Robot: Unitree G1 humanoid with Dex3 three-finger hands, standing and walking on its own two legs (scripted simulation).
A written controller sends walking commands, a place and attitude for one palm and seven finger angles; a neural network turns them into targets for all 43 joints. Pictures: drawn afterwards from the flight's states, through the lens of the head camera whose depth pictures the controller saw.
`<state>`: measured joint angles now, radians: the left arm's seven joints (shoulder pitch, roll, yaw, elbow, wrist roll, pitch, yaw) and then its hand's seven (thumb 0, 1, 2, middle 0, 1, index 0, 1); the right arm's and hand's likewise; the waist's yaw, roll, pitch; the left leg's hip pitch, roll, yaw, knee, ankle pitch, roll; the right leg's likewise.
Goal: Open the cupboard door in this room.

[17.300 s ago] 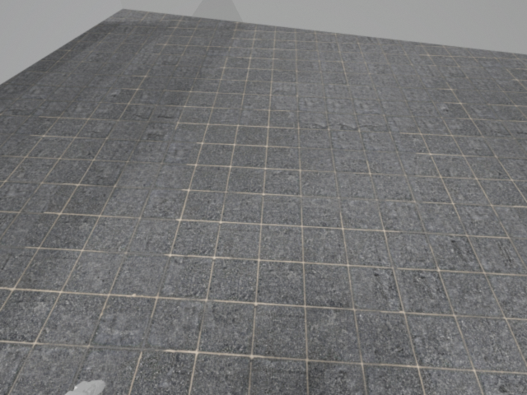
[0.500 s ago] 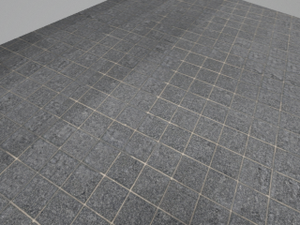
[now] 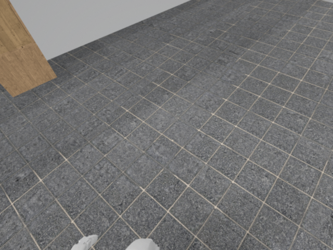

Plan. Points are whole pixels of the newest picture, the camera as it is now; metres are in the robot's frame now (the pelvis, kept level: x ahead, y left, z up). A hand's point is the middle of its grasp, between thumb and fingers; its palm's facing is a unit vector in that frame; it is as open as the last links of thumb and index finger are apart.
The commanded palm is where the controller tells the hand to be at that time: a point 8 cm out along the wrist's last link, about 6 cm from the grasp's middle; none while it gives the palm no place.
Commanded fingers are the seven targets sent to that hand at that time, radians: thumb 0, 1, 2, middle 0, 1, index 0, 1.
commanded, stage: turn or walk to find it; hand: left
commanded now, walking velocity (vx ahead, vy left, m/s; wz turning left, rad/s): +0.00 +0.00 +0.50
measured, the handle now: out of the picture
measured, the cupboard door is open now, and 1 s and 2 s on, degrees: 0 0 0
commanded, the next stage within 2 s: none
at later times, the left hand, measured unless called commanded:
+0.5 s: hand out of the picture -0.04 +0.26 -0.18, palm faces +0.30 -0.92 -0.26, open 7.4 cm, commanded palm none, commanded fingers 0.00 0.90 0.90 -0.20 -0.30 -0.20 -0.30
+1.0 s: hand out of the picture -0.03 +0.17 -0.14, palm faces +0.53 -0.81 -0.25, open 7.4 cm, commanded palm none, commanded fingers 0.00 0.90 0.90 -0.20 -0.30 -0.20 -0.30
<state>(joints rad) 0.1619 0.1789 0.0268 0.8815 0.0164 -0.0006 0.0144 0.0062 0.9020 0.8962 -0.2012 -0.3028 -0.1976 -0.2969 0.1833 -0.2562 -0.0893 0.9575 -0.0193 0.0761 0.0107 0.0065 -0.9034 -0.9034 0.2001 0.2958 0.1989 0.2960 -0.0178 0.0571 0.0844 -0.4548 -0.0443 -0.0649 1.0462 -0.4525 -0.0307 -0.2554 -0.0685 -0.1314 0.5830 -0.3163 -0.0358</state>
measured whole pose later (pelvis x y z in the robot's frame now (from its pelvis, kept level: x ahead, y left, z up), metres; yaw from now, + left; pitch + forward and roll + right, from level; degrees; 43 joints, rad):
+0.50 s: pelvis -0.02 +0.03 +0.00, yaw +15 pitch +0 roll +0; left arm 0.22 0.27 0.07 0.98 0.01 0.07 0.01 0.01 0.90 0.90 -0.20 -0.30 -0.20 -0.30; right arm 0.13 -0.21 -0.04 0.94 -0.02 0.03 0.00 0.00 -0.90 -0.90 0.20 0.30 0.20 0.30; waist 0.03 -0.04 0.10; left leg -0.25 0.01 0.04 0.55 -0.30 0.02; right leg -0.45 -0.12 -0.10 1.07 -0.48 0.07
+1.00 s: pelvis +0.07 +0.02 +0.01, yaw +31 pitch -1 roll +2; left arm 0.37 0.15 0.02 1.00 0.02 -0.06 0.01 0.01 0.90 0.90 -0.20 -0.30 -0.20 -0.30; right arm 0.25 -0.25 -0.08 1.00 -0.03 0.05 0.04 0.01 -0.91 -0.90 0.20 0.30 0.20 0.30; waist -0.01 0.03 0.04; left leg -0.63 0.06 0.01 1.18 -0.19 -0.03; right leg -0.03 -0.09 -0.24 0.37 -0.33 -0.01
